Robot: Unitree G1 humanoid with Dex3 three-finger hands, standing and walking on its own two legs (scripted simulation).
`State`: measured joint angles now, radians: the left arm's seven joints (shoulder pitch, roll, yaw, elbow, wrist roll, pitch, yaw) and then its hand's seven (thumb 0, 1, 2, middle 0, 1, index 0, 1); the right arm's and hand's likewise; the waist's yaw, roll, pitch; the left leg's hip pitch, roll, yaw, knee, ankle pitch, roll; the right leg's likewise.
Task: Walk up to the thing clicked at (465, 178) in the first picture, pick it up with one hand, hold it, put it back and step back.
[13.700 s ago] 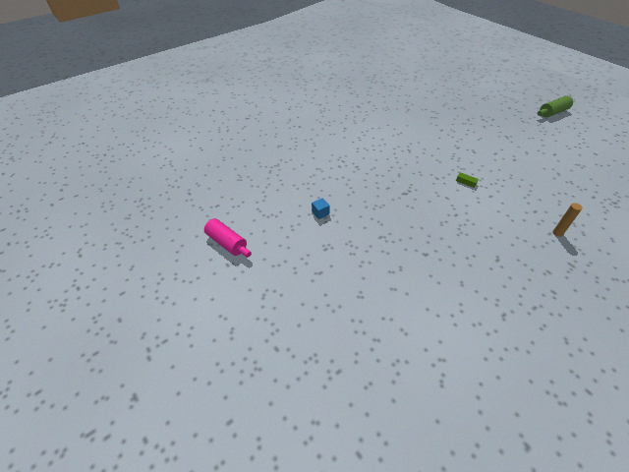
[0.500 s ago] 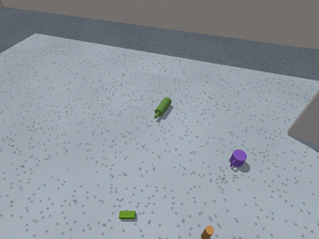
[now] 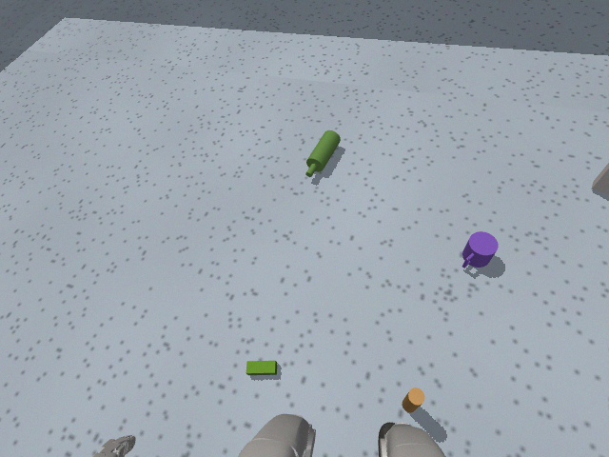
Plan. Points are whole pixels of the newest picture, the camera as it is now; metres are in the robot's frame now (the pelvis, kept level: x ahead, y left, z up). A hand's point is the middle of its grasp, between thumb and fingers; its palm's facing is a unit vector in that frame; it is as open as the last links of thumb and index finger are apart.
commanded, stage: walk up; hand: left
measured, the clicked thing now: (261, 368) +0.38 +0.26 -0.75
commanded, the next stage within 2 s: none
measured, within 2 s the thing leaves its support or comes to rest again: neither
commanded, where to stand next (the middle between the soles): +0.00 +0.02 m, yaw -1 degrees
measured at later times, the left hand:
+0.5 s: hand out of the picture -0.03 +0.31 -0.17, palm faces +0.01 -0.95 -0.30, open 7.4 cm
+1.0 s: hand out of the picture +0.02 +0.29 -0.10, palm faces +0.01 -0.84 -0.55, open 7.4 cm
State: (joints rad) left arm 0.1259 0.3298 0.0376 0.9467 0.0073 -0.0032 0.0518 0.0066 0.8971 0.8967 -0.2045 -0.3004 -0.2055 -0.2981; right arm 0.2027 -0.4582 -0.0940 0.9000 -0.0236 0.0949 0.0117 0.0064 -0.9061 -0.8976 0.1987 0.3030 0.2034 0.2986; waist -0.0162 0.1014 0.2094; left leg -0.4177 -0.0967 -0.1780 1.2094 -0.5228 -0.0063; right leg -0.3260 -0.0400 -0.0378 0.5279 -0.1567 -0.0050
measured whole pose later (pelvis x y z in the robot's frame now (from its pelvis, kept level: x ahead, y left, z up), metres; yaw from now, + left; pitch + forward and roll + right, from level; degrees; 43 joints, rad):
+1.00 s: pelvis -0.02 +0.00 +0.00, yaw -1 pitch -4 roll +1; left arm 0.33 0.37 0.05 0.87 0.01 -0.05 0.04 0.01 0.89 0.90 -0.21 -0.30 -0.21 -0.30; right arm 0.29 -0.44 -0.08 0.83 -0.02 0.07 0.04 0.01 -0.91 -0.90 0.20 0.30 0.20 0.30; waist 0.01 0.14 0.13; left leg -0.55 -0.06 -0.21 1.09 -0.33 -0.02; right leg -0.18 -0.03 -0.02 0.55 -0.30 -0.01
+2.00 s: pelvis -0.10 -0.02 +0.00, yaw -1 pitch -4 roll +1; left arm 0.40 0.35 0.06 0.96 0.04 -0.05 0.03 0.01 0.90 0.90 -0.21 -0.30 -0.21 -0.30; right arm 0.22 -0.45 -0.08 0.86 -0.06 0.07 0.05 0.01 -0.90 -0.90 0.20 0.30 0.21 0.30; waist 0.04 0.09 0.07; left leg -0.58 -0.07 -0.16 1.08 -0.35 0.01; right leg -0.17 0.01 0.01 0.61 -0.38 -0.01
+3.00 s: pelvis -0.10 +0.01 -0.02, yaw -2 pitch -1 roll +2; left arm 0.19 0.36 0.04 0.82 0.04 0.01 0.01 0.01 0.90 0.90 -0.20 -0.30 -0.21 -0.30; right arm 0.14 -0.42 -0.04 0.86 0.01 0.04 -0.01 0.01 -0.91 -0.90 0.20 0.30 0.20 0.30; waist 0.03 0.06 0.17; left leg -0.45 -0.06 -0.08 1.14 -0.50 0.01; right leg -0.45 -0.02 0.07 0.74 -0.28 -0.02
